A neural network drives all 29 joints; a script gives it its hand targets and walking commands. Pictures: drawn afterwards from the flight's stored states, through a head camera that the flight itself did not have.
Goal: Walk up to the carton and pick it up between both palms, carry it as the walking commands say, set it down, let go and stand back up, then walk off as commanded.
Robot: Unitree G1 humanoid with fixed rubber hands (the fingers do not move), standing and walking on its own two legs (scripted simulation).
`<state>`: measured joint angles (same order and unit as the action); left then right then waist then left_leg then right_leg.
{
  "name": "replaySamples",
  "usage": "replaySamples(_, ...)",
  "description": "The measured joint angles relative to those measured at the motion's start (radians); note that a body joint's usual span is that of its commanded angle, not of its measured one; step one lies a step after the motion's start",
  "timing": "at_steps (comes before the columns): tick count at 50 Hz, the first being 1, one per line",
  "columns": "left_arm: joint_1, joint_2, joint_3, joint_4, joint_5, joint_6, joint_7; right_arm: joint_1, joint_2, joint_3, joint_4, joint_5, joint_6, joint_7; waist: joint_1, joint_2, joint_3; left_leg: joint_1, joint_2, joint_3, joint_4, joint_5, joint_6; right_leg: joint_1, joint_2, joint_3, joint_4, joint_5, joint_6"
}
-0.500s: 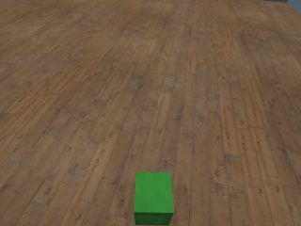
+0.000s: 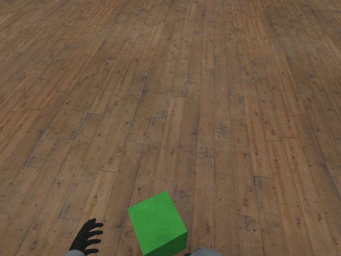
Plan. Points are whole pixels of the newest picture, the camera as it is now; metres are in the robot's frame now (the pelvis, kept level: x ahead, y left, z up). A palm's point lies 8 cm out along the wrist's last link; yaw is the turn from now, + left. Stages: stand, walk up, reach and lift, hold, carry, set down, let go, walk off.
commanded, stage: walk off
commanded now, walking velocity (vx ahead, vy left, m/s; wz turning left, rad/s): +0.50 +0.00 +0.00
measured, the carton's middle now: (158, 229) +0.31 +0.04 -0.62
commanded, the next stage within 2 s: none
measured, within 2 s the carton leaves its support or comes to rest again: neither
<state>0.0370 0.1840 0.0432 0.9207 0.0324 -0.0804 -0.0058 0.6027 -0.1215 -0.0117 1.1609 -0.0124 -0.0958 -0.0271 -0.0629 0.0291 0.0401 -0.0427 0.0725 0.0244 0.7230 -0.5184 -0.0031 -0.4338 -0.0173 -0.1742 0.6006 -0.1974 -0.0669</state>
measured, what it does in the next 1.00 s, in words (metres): walks ahead: left foot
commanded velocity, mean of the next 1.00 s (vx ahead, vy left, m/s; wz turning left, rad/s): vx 0.50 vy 0.00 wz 0.00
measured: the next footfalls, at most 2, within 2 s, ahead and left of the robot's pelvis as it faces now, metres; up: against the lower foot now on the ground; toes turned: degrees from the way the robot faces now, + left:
left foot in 0.44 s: +0.37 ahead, +0.14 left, +0.00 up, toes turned +10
right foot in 1.12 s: +0.25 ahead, -0.19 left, +0.00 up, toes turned -10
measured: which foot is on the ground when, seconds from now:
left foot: up 0.00-0.42, down 0.44-1.00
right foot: down 0.00-0.44, up 0.46-1.00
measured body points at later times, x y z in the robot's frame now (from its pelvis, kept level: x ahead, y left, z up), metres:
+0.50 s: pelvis +0.26 +0.05 +0.01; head +0.30 +0.05 +0.46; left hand +0.15 +0.25 -0.13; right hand +0.40 -0.18 -0.12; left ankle +0.33 +0.13 -0.72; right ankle +0.06 -0.09 -0.63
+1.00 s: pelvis +0.34 +0.00 +0.05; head +0.38 +0.04 +0.49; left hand +0.62 +0.14 -0.07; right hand +0.12 -0.13 -0.06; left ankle +0.33 +0.13 -0.72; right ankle +0.24 -0.19 -0.64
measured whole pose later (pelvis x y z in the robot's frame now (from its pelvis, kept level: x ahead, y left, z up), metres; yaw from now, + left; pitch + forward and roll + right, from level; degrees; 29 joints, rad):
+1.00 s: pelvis +0.34 +0.00 +0.05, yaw -4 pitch +4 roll -7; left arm -0.15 0.15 0.05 0.92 0.02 -0.02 -0.04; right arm 0.71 -0.06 0.00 1.15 -0.04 -0.10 -0.04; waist -0.18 0.05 0.00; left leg -0.17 0.24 0.17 0.26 -0.14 -0.05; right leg -0.26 -0.03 -0.07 0.73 -0.42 0.04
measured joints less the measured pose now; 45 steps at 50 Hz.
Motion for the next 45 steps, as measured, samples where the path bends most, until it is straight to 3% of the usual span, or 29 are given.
replaySamples(3, 0.085, -0.001, 0.007, 0.042, -0.007, -0.002, -0.002, -0.084, -0.015, -0.015, -0.042, -0.008, 0.008, 0.014, 0.018, -0.002, 0.004, -0.22, -0.004, -0.014, 0.438, 0.093, 0.026, 0.07, 0.001, -0.012, 0.003, -0.061, -0.005)
replaySamples(6, 0.209, -0.007, 0.006, 0.103, -0.009, -0.004, -0.001, -0.195, -0.042, -0.031, -0.103, -0.02, 0.015, 0.03, 0.042, -0.007, -0.011, -0.385, 0.023, 0.017, 0.51, 0.195, 0.033, 0.177, 0.008, -0.013, -0.1, -0.058, 0.009)
replaySamples(10, 0.366, -0.023, -0.006, 0.168, -0.009, -0.013, 0.008, -0.323, -0.062, -0.042, -0.172, -0.026, 0.037, 0.048, 0.068, -0.011, -0.035, -0.522, 0.061, 0.035, 0.385, 0.29, 0.011, 0.294, 0.016, -0.007, -0.216, -0.061, 0.013)
replaySamples(14, 0.459, -0.043, -0.02, 0.197, -0.008, -0.017, 0.012, -0.428, -0.06, -0.039, -0.21, -0.017, 0.047, 0.059, 0.096, -0.017, -0.031, -0.542, 0.073, 0.05, 0.121, 0.362, -0.012, 0.384, 0.011, -0.004, -0.288, -0.082, 0.032)
replaySamples(17, 0.492, -0.053, -0.024, 0.201, -0.007, -0.019, 0.012, -0.493, -0.053, -0.034, -0.224, -0.01, 0.05, 0.06, 0.125, -0.02, -0.013, -0.506, 0.051, 0.079, -0.034, 0.36, -0.008, 0.439, 0.0, -0.002, -0.301, -0.122, 0.053)
replaySamples(21, 0.522, -0.053, -0.022, 0.211, -0.008, -0.013, 0.015, -0.553, -0.043, -0.029, -0.237, -0.013, 0.032, 0.052, 0.148, -0.034, 0.008, -0.4, -0.008, 0.128, -0.178, 0.338, 0.028, 0.477, -0.037, 0.012, -0.222, -0.224, 0.09)
replaySamples(24, 0.491, -0.062, -0.021, 0.21, -0.021, 0.001, 0.018, -0.535, -0.048, -0.039, -0.222, -0.028, 0.005, 0.038, 0.134, -0.017, 0.009, -0.378, -0.001, 0.145, -0.141, 0.349, 0.063, 0.361, -0.053, 0.061, 0.189, -0.289, 0.07)
replaySamples(26, 0.434, -0.053, -0.01, 0.183, -0.025, -0.002, 0.017, -0.479, -0.055, -0.038, -0.194, -0.03, -0.004, 0.036, 0.112, -0.009, -0.003, -0.339, 0.005, 0.152, -0.181, 0.321, 0.064, 0.266, -0.043, 0.111, 0.461, -0.244, 0.055)
replaySamples(28, 0.357, -0.029, 0.004, 0.148, -0.024, -0.007, 0.013, -0.405, -0.064, -0.038, -0.154, -0.031, -0.013, 0.033, 0.083, -0.007, -0.009, -0.289, 0.004, 0.154, -0.252, 0.335, 0.05, 0.183, -0.044, 0.134, 0.575, -0.183, 0.048)
replaySamples(36, 0.044, 0.038, 0.035, 0.044, -0.007, 0.041, -0.01, -0.089, -0.056, -0.015, -0.007, -0.018, -0.036, 0.009, -0.008, 0.026, -0.025, -0.155, 0.046, 0.143, -0.439, 0.37, 0.031, 0.017, -0.047, 0.162, 0.582, -0.129, 0.072)
replaySamples(45, -0.147, -0.003, 0.017, 0.008, -0.008, 0.066, -0.033, 0.1, 0.03, 0.018, 0.002, -0.029, -0.036, -0.002, -0.097, 0.025, -0.026, -0.109, 0.125, 0.143, -0.496, 0.384, -0.014, 0.044, -0.021, 0.135, 0.423, -0.175, 0.096)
